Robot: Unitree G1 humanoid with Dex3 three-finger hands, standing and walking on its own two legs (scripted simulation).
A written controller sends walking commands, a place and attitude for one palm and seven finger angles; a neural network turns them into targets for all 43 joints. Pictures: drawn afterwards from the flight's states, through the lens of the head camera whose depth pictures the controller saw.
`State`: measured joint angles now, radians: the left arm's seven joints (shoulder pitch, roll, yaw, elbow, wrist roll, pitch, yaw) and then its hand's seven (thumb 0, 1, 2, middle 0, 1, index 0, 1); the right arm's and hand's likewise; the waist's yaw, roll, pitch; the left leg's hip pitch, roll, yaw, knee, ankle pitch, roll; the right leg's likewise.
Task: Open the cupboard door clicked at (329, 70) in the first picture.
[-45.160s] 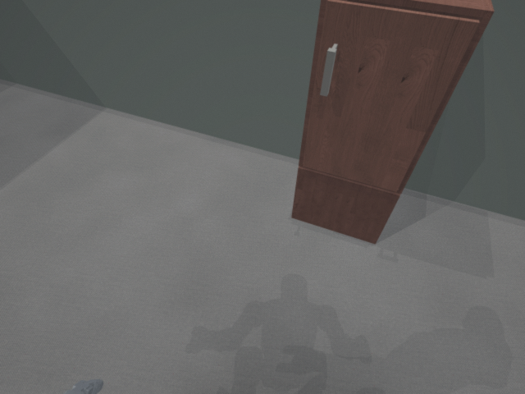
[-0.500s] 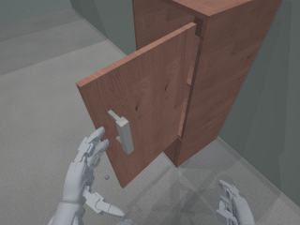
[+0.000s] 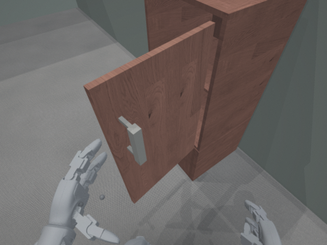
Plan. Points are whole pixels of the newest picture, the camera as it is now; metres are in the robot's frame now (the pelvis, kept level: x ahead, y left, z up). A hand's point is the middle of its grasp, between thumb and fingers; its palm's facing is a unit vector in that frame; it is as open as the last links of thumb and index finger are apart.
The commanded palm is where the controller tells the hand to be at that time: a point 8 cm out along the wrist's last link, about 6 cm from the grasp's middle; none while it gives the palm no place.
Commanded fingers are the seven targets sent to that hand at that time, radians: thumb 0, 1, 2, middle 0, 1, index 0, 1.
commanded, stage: draw the hand back to the body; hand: left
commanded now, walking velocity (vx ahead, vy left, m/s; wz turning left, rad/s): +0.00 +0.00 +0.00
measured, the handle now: (132, 141) +0.34 +0.10 +0.08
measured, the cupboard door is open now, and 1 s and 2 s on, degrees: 99 99 99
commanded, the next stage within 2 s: step back with the hand held close in 1.46 s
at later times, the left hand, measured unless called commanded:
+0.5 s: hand (55, 188) +0.20 +0.20 +0.14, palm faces +0.12 -0.97 -0.23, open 15.6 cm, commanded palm +0.16 +0.26 +0.16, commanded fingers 0.00 -0.08 0.48 -0.17 -0.30 -0.17 -0.30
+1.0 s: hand (2, 159) +0.22 +0.27 +0.20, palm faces +0.39 -0.84 -0.38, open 10.0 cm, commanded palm +0.17 +0.32 +0.22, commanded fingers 0.00 0.80 0.86 -0.20 -0.30 -0.20 -0.30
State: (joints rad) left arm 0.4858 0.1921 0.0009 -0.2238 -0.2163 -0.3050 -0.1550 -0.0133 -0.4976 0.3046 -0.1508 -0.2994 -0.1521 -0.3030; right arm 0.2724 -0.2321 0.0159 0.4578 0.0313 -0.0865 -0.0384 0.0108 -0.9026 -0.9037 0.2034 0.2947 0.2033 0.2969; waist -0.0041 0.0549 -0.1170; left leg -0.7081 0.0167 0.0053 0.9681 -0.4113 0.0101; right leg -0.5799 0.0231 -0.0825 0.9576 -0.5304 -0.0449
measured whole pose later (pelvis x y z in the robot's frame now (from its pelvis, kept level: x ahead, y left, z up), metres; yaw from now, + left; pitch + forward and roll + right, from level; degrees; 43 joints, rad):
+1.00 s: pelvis +0.03 +0.03 +0.06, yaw -1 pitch -3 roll +0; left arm 0.48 0.34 0.27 -0.39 -0.06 -0.06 0.12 0.00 0.46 0.72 -0.19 -0.30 -0.19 -0.30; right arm 0.19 -0.23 0.04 0.61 0.00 -0.08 -0.07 0.01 -0.90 -0.90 0.21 0.30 0.21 0.30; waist 0.06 0.05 0.01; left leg -0.16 -0.02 0.05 0.43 -0.22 0.05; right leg -0.03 0.00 -0.03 0.38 -0.29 0.00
